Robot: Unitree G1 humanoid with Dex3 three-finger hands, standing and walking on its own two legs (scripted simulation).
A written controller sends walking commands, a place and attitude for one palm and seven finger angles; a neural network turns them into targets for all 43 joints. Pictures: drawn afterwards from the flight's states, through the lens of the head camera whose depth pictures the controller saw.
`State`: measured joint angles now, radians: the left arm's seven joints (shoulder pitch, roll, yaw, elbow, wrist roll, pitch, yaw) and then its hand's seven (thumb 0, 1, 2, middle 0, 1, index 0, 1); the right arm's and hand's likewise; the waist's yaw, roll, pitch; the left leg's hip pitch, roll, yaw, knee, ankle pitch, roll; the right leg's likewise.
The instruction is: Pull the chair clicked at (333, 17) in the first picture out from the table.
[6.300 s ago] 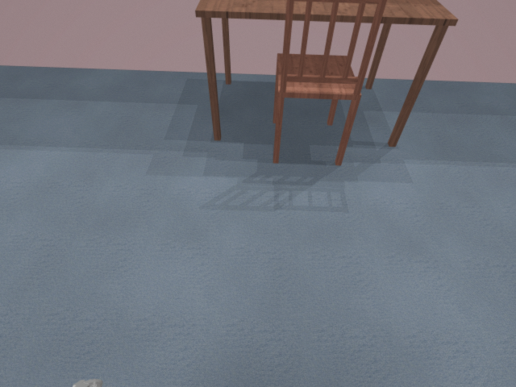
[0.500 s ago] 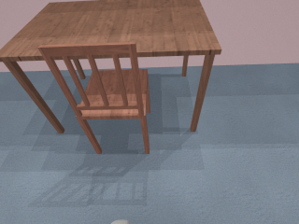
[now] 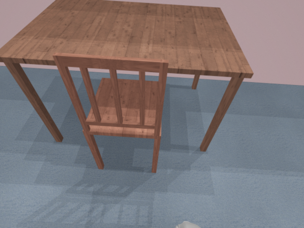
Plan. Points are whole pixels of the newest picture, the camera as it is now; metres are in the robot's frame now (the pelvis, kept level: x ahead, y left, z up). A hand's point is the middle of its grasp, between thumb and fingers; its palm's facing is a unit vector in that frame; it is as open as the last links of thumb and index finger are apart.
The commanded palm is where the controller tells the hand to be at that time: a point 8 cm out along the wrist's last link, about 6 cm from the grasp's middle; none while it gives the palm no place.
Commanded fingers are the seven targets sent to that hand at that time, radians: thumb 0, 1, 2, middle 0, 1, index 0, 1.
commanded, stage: take the last steps up to it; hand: left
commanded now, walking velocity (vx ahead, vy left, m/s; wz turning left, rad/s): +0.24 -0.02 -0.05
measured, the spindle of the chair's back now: (117, 99) +0.60 +0.19 -0.07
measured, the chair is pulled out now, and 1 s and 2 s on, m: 0.00 0.00 0.00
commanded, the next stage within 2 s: come to a stop and stand still in 0.18 s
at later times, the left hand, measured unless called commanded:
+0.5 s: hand (107, 202) +0.22 +0.16 -0.16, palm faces -0.01 -0.97 -0.25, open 7.2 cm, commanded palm none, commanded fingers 0.00 0.90 0.90 -0.20 -0.30 -0.20 -0.30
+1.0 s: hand out of the picture +0.14 +0.21 -0.18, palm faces -0.03 -0.98 -0.21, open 7.4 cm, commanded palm none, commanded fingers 0.00 0.90 0.90 -0.20 -0.30 -0.20 -0.30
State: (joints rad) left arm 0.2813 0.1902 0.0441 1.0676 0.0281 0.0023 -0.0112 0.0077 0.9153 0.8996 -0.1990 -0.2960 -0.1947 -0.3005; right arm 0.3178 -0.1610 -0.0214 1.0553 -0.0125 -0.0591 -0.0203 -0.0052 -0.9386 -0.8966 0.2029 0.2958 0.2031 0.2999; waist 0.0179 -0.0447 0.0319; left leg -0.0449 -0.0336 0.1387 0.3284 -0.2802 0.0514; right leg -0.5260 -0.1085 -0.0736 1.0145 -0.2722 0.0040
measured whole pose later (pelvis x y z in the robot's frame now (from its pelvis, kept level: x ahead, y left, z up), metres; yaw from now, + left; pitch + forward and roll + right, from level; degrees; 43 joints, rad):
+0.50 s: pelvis +0.15 -0.03 +0.00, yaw -2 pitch -1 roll +1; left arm 0.17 0.16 0.02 1.04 0.02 -0.01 0.04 -0.01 0.94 0.90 -0.20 -0.30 -0.20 -0.30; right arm 0.22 -0.17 -0.03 1.07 0.00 0.02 -0.03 0.01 -0.94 -0.90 0.20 0.30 0.20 0.30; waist -0.01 0.04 0.07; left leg -0.42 0.05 0.02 0.84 -0.39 -0.04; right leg -0.26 0.00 -0.12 0.46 -0.20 -0.07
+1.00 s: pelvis +0.13 +0.01 +0.00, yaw -4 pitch +0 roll -1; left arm 0.27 0.22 0.05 1.08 0.02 0.08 0.02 0.00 0.91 0.90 -0.20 -0.30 -0.20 -0.30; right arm 0.17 -0.14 -0.03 1.01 -0.02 0.02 -0.04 0.00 -0.92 -0.90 0.20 0.30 0.20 0.30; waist 0.00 -0.03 0.04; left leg -0.28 0.04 0.08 0.40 -0.13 0.04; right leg -0.28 -0.03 0.00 0.84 -0.47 0.04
